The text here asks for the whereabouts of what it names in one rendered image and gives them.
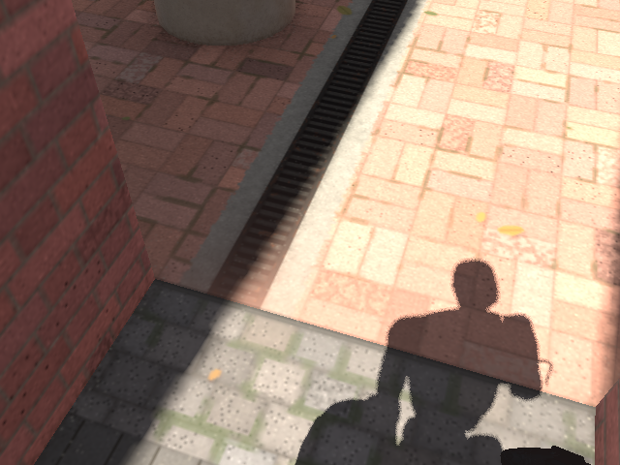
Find robot right hand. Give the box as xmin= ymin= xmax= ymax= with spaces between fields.
xmin=500 ymin=446 xmax=591 ymax=465

